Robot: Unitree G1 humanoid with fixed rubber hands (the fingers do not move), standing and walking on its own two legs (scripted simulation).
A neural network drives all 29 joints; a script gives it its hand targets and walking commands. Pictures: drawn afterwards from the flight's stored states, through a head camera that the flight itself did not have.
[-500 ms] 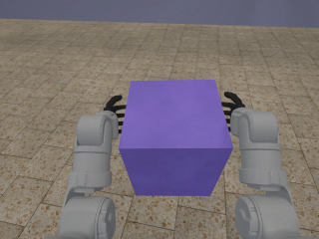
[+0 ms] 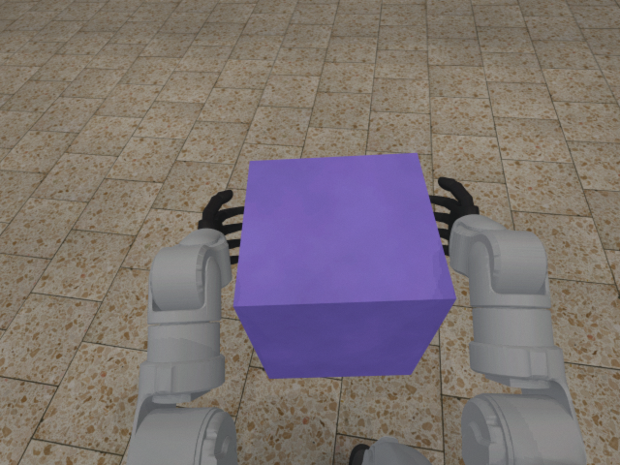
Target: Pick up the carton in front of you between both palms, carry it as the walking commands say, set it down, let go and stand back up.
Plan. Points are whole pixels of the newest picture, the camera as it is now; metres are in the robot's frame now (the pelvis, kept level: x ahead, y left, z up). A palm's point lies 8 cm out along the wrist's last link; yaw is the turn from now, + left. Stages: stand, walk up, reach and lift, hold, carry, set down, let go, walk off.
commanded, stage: carry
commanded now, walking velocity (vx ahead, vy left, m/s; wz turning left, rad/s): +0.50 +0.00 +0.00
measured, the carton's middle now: (336, 276) +0.36 +0.00 +0.02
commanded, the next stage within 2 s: none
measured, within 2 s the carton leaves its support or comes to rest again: neither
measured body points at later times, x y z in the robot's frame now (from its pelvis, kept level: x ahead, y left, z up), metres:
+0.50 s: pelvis +0.31 +0.03 +0.02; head +0.31 +0.02 +0.47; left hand +0.66 +0.17 +0.12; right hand +0.65 -0.14 +0.13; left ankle +0.39 +0.10 -0.71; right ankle +0.15 -0.06 -0.64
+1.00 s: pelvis +0.63 -0.04 +0.02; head +0.62 -0.05 +0.47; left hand +0.91 +0.11 +0.09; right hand +0.91 -0.19 +0.08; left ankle +0.50 +0.09 -0.62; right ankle +0.70 -0.11 -0.71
